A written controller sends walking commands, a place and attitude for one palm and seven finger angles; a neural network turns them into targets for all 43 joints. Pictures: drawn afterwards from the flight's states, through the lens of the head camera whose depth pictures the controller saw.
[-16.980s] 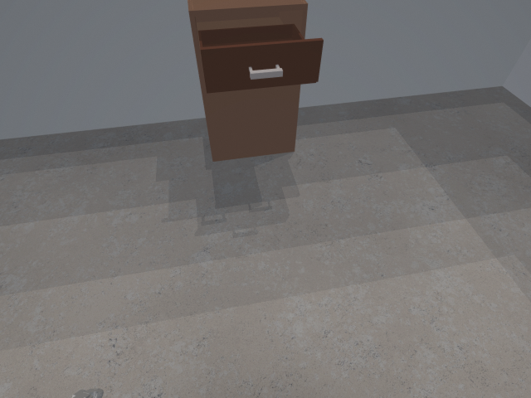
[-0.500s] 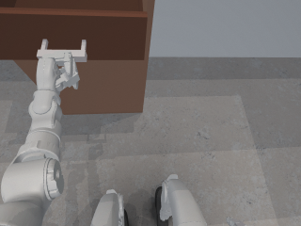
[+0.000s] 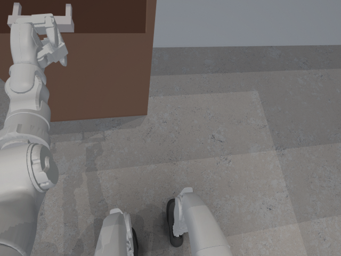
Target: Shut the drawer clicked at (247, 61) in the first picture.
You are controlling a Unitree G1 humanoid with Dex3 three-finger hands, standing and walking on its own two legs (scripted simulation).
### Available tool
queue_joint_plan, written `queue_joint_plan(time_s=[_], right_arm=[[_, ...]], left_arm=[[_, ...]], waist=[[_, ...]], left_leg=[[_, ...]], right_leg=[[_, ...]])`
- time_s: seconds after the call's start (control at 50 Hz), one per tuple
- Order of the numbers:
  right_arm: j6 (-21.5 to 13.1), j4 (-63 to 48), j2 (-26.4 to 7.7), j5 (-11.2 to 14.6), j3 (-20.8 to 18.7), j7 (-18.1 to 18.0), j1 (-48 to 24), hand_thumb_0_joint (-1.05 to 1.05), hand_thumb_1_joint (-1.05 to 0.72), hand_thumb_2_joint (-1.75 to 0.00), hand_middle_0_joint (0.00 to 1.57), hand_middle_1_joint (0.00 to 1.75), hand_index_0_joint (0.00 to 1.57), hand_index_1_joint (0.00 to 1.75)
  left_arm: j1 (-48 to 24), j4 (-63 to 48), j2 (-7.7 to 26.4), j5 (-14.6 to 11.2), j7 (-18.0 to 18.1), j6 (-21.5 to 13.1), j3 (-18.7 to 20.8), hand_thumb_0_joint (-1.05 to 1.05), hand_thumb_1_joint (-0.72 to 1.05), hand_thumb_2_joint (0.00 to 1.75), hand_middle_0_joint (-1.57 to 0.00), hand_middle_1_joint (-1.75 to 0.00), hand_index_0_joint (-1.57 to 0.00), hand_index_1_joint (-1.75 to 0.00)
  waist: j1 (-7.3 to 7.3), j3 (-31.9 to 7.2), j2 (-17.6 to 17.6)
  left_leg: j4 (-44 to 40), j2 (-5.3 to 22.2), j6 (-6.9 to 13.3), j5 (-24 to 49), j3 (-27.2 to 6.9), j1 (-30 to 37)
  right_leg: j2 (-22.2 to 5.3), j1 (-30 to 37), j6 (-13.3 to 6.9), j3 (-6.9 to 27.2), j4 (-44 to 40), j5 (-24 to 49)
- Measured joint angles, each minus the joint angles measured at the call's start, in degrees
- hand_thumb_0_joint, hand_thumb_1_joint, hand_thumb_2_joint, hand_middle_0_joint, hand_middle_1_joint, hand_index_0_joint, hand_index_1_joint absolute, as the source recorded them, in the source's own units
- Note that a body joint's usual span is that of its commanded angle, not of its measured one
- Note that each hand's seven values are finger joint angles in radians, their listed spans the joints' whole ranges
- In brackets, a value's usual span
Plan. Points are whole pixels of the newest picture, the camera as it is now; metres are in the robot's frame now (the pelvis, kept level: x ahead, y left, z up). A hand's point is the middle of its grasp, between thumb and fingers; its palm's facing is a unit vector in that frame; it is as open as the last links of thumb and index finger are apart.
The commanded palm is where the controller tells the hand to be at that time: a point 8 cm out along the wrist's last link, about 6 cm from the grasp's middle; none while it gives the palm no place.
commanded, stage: push the drawer shut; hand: left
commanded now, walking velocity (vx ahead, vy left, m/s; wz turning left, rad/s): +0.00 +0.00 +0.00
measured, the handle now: (43, 16) +0.64 +0.19 +0.05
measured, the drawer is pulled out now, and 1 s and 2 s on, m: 0.01 0.00 0.00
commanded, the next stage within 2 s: pull the fist back off the drawer in 0.58 s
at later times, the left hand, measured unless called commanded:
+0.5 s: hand (57, 39) +0.58 +0.17 +0.04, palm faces +0.00 -1.00 -0.06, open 3.0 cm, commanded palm +0.62 +0.17 +0.05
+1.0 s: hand (54, 37) +0.58 +0.17 +0.05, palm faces -0.01 -1.00 -0.06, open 3.3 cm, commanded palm +0.58 +0.17 +0.05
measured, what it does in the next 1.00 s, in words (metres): stands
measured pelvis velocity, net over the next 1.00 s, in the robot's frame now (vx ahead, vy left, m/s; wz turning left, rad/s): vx -0.03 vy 0.00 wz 0.03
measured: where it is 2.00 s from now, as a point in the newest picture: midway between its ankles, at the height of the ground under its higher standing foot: (154, 245)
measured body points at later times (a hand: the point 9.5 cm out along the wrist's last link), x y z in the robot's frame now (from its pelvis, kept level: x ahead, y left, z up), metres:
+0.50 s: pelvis -0.02 +0.00 -0.01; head +0.19 +0.04 +0.38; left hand +0.57 +0.22 +0.05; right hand -0.04 -0.26 -0.11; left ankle +0.00 +0.09 -0.61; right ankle +0.08 -0.12 -0.61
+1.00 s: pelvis -0.03 +0.00 -0.02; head +0.18 +0.05 +0.37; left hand +0.57 +0.22 +0.05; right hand -0.06 -0.25 -0.11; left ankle +0.00 +0.09 -0.61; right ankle +0.08 -0.12 -0.61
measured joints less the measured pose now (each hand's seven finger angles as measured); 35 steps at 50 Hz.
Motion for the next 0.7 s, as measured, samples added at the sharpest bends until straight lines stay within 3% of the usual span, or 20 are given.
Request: queue_joint_plan(time_s=[0.08, 0.32, 0.7], right_arm=[[0.2, -0.4, 0.0, -0.2, 0.3, 0.0, 0.6, 0.00, -0.90, -0.89, 0.20, 0.30, 0.20, 0.30], [0.4, 1.0, 0.5, -1.0, 0.8, 0.4, 1.6, 0.00, -0.90, -0.89, 0.20, 0.30, 0.20, 0.30], [-4.6, 2.1, -0.4, -0.7, 2.7, -1.0, 1.5, 0.00, -0.90, -0.89, 0.20, 0.30, 0.20, 0.30]], left_arm=[[-2.4, 1.1, 2.1, 0.7, -0.4, 0.9, 0.6, 0.03, 0.81, 0.92, -1.40, -1.60, -1.40, -1.60], [-6.9, 2.9, 3.6, 1.5, 0.2, 3.0, -2.1, -0.03, 0.68, 0.97, -1.40, -1.60, -1.40, -1.60], [-14.4, 7.0, 8.7, 2.2, 0.8, 7.0, -5.6, 0.04, 0.61, 0.98, -1.40, -1.60, -1.40, -1.60]], waist=[[-0.93, 0.2, 0.2], [-1.17, 0.3, 0.0], [-4.55, 0.4, 0.0]], left_leg=[[0.6, 0.2, 0.0, -0.2, -0.2, -1.4], [2.1, -0.3, -0.4, 0.3, -2.1, -4.5], [3.9, -1.2, -0.2, 2.5, -3.0, -9.4]], right_leg=[[0.1, -1.2, 0.0, -0.2, 0.3, 0.0], [-0.5, -3.0, -0.4, -1.9, 0.9, 0.3], [0.6, -7.0, -0.3, -1.2, 1.6, 2.3]])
